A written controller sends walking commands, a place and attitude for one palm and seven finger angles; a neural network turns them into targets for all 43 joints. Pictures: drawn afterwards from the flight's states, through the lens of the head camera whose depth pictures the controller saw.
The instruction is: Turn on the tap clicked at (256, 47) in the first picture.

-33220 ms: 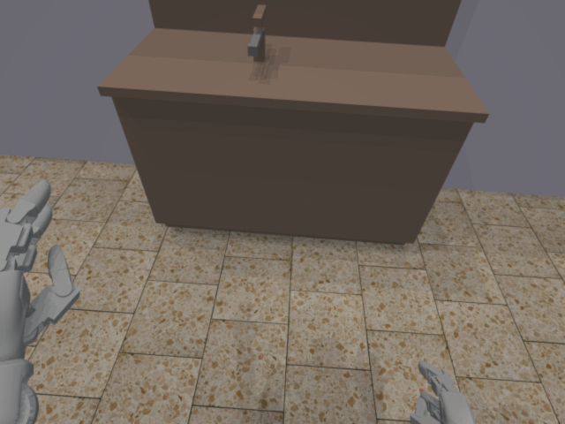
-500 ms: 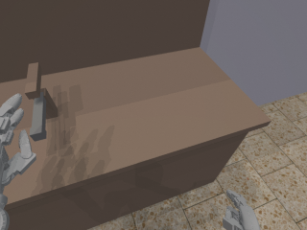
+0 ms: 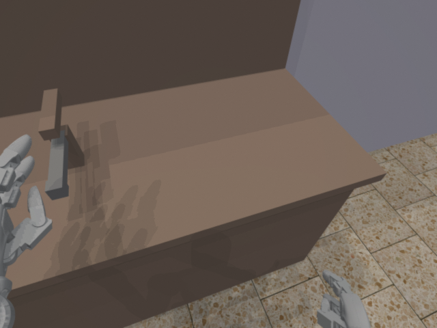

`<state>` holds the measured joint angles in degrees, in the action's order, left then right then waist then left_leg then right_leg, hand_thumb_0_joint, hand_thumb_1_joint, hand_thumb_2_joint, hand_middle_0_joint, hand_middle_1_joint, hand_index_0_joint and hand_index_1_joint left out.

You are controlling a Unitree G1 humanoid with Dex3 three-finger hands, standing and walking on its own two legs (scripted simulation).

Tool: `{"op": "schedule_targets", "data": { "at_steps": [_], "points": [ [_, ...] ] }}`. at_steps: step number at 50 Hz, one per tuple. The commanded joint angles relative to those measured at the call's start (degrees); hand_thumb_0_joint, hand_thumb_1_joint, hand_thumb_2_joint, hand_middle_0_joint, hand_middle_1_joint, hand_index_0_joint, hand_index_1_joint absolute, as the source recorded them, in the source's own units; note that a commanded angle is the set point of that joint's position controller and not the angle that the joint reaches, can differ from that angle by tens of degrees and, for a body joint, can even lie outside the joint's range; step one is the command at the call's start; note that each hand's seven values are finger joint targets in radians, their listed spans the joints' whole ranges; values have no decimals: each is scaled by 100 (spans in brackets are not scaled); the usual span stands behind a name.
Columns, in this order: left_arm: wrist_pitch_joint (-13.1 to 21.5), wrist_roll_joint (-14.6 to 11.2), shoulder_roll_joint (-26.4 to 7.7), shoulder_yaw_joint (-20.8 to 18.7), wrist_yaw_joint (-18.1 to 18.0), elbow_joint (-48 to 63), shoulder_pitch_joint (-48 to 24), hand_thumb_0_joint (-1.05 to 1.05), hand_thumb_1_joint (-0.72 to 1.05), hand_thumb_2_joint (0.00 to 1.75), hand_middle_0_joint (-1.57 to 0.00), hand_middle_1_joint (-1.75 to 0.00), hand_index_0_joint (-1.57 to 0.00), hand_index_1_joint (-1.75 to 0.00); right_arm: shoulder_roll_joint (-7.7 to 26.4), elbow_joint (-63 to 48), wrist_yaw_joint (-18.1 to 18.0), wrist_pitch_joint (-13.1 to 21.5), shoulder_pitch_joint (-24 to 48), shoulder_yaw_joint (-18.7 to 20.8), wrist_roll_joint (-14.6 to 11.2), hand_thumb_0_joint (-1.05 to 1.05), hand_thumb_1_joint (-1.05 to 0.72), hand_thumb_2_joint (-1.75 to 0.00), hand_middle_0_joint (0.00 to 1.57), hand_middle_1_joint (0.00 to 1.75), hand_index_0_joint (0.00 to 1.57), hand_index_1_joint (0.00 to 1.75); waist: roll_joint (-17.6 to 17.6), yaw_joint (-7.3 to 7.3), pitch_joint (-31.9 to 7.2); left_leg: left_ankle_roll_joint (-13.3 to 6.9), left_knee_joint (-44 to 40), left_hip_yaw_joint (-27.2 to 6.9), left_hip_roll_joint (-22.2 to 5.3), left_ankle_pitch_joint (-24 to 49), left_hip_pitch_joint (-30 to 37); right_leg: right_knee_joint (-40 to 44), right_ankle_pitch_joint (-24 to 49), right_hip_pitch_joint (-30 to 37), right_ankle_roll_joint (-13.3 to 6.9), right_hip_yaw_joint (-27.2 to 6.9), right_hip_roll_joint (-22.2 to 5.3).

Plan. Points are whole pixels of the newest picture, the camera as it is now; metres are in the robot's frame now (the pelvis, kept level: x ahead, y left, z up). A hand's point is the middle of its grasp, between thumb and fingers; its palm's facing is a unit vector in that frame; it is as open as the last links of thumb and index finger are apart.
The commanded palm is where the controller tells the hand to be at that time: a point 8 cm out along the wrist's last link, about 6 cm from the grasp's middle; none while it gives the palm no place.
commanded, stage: shuffle to correct the standing spot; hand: left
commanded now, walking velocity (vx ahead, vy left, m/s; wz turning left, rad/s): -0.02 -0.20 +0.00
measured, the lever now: (57, 188) +0.33 +0.32 +0.07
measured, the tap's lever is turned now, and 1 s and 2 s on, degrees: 0 0 0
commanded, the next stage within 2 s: come to a stop and stand still in 0.08 s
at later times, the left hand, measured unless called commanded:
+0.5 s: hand (49, 231) +0.21 +0.23 +0.16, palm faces +0.25 -0.88 -0.41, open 7.4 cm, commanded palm +0.15 +0.29 +0.18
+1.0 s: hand out of the picture +0.21 +0.32 +0.17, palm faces +0.37 -0.86 -0.34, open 7.4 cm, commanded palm +0.15 +0.36 +0.18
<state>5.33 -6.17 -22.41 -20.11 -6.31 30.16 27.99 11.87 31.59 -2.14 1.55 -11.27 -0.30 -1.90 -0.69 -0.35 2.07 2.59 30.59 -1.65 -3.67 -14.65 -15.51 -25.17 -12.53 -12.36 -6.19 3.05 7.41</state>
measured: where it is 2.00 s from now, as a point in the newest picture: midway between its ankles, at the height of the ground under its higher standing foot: outside the picture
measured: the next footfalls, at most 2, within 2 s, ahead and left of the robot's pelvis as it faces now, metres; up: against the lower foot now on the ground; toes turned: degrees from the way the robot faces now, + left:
none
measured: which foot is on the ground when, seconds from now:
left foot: down 0.00-1.00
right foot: down 0.00-1.00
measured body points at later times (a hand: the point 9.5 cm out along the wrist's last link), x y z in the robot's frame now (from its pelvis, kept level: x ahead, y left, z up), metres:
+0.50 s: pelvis -0.02 +0.02 +0.00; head +0.00 +0.02 +0.44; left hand +0.19 +0.28 +0.18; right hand +0.14 -0.23 -0.08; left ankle +0.01 +0.14 -0.73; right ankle +0.01 -0.04 -0.74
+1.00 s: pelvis -0.01 +0.08 +0.01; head -0.01 +0.11 +0.46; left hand +0.18 +0.37 +0.19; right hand +0.17 -0.13 -0.05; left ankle +0.00 +0.14 -0.74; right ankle +0.01 -0.04 -0.73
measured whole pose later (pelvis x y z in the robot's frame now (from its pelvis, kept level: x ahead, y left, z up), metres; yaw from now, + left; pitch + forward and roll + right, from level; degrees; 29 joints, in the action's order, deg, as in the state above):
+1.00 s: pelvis -0.01 +0.08 +0.01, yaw -1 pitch -2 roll -1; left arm 12.5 -1.6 -20.7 -19.7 -5.1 24.8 22.0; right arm 10.0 32.4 -1.0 8.4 -11.3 -2.7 -0.5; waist 2.1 1.9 2.0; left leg -4.3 25.3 0.6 3.6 -12.3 -11.2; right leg -22.5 -9.8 -10.9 0.1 -0.7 1.4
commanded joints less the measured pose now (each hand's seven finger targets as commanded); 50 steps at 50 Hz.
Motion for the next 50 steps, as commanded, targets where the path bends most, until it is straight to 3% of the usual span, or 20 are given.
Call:
{"op": "schedule_targets", "data": {
  "at_steps": [1, 10, 11, 12, 13, 14, 16, 19, 21, 22, 23, 24, 25, 28, 29, 31, 35, 40, 44, 50],
  "points": [
    [383, -11, -1050, -733, -130, 1245, -353, 0, 90, 90, -20, -30, -20, -30, 661, -920, -35, 345, 545, 277, 28, 0, -90, -90, 20, 30, 20, 30, -364, 5, -721, -500, -439, -486, -525, 384, 226, 560, 687, 129, 545, -881, -1098],
    [383, -7, -911, -596, -146, 1221, -365, 0, 90, 90, -20, -30, -20, -30, 630, -896, -27, 358, 556, 215, 22, 0, -90, -90, 20, 30, 20, 30, -329, -16, -714, -501, -393, -439, -421, 207, 295, 651, 526, 10, 469, -939, -1133],
    [1026, 913, -5461, -4020, 41, 1986, -5940, 0, 90, 90, -20, -30, -20, -30, 883, -161, -133, 878, -920, 576, 206, 0, -90, -90, 20, 30, 20, 30, 1204, 65, 132, -447, -282, 690, -119, 595, -108, 1081, 1805, -385, 1683, -673, -764],
    [823, 389, -2207, -1836, 340, -890, -3319, 0, 90, 90, -20, -30, -20, -30, 534, -440, -108, 905, -74, 449, 148, 0, -90, -90, 20, 30, 20, 30, 762, 134, -950, -526, -161, 439, 205, 1197, 47, 424, 2023, 215, 1032, -884, -1180],
    [762, 282, -1519, -1287, 472, -1432, -1748, 0, 90, 90, -20, -30, -20, -30, 831, -716, -49, 1020, -84, 574, 86, 0, -90, -90, 20, 30, 20, 30, 84, 394, -817, -381, 90, 444, 107, 1255, 384, 404, 2586, 116, 1017, -1450, -1186],
    [831, 101, -564, -479, 529, -967, -1055, 0, 90, 90, -20, -30, -20, -30, 815, -776, 138, 1012, -32, 540, 15, 0, -90, -90, 20, 30, 20, 30, -1010, 252, -1040, -517, -41, 462, -116, 1373, 637, -169, 2943, 273, 1031, -1150, -1200],
    [984, 116, -695, -417, 461, 508, -1075, 0, 90, 90, -20, -30, -20, -30, 831, -951, 309, 969, 58, 495, -9, 0, -90, -90, 20, 30, 20, 30, -987, 292, -1345, -674, -166, 105, -404, 1735, 281, -816, 2168, 657, 1124, -851, -1081],
    [987, 154, -940, -752, 214, 914, -254, 0, 90, 90, -20, -30, -20, -30, 657, -974, 360, 1034, 335, 356, -46, 0, -90, -90, 20, 30, 20, 30, 0, 320, -1138, -525, 87, 230, -79, 878, 92, -65, 1431, 498, 891, -977, -1127],
    [1053, 123, -1224, -1132, 96, 922, -360, 0, 90, 90, -20, -30, -20, -30, 620, -944, 243, 1023, 316, 337, 1, 0, -90, -90, 20, 30, 20, 30, 1045, 278, -928, -397, 524, 279, 310, -107, -156, 697, 628, 206, 742, -1596, -1521],
    [1107, 91, -1345, -1325, 41, 786, -411, 0, 90, 90, -20, -30, -20, -30, 576, -892, 174, 1022, 309, 306, 15, 0, -90, -90, 20, 30, 20, 30, 1210, 256, -761, -365, 756, 222, 407, -353, -300, 1032, 28, 31, 628, -1902, -1733],
    [1142, 88, -1325, -1366, 6, 753, -467, 0, 90, 90, -20, -30, -20, -30, 572, -854, 112, 1027, 300, 307, 34, 0, -90, -90, 20, 30, 20, 30, 1169, 230, -685, -350, 868, 80, 407, -357, -272, 1194, -439, -163, 406, -2110, -1868],
    [1168, 122, -1534, -1528, -75, 956, -569, 0, 90, 90, -20, -30, -20, -30, 580, -769, 62, 1003, 407, 253, 50, 0, -90, -90, 20, 30, 20, 30, 631, 186, -649, -351, 594, 9, 358, -274, -47, 1127, -484, -345, 191, -2104, -1885],
    [1190, 109, -1294, -1331, -93, 823, -653, 0, 90, 90, -20, -30, -20, -30, 544, -706, 16, 1009, 355, 216, 86, 0, -90, -90, 20, 30, 20, 30, 339, 119, -676, -380, 194, -3, 349, -245, 129, 1027, -689, -368, 169, -1850, -1803],
    [1226, 173, -1027, -999, -58, 518, -973, 0, 90, 90, -20, -30, -20, -30, 660, -639, -57, 1093, 364, 234, 105, 0, -90, -90, 20, 30, 20, 30, 19, 174, -609, -503, -519, -174, 155, 120, 648, 918, -872, -468, 478, -1404, -1238],
    [1204, 197, -947, -872, -41, 579, -1000, 0, 90, 90, -20, -30, -20, -30, 631, -631, -62, 1110, 501, 191, 103, 0, -90, -90, 20, 30, 20, 30, -357, 170, -583, -537, -737, -267, 27, 33, 805, 823, -720, -525, 496, -1280, -1102],
    [1184, 307, -722, -540, -26, 581, -1329, 0, 90, 90, -20, -30, -20, -30, 687, -638, -46, 1133, 441, 172, 115, 0, -90, -90, 20, 30, 20, 30, -584, 179, -529, -607, -1152, -551, -171, -229, 312, 487, -365, 11, 553, -951, -930],
    [1093, 434, -513, -248, -28, 491, -1345, 0, 90, 90, -20, -30, -20, -30, 691, -623, 28, 1145, 433, 162, 117, 0, -90, -90, 20, 30, 20, 30, -339, 186, -588, -580, -1299, -564, -207, -231, 98, 387, 57, 392, 568, -721, -889],
    [1074, 455, -689, -480, -33, 542, -1183, 0, 90, 90, -20, -30, -20, -30, 656, -661, 55, 1042, 444, 132, 153, 0, -90, -90, 20, 30, 20, 30, -249, 182, -526, -502, -1439, -618, -208, -181, -57, 400, 263, 544, 546, -604, -868],
    [1101, 428, -878, -690, -16, 743, -1156, 0, 90, 90, -20, -30, -20, -30, 614, -708, 61, 1008, 484, 115, 130, 0, -90, -90, 20, 30, 20, 30, -416, 185, -634, -403, -1377, -564, -164, 302, 77, 367, 646, 654, 526, -577, -874],
    [1092, 395, -617, -382, 29, 744, -1154, 0, 90, 90, -20, -30, -20, -30, 661, -711, 60, 957, 409, 132, 148, 0, -90, -90, 20, 30, 20, 30, -610, 162, -678, -183, -1410, -616, -215, 1023, 391, 230, 676, 506, 549, -419, -809]
  ]
}}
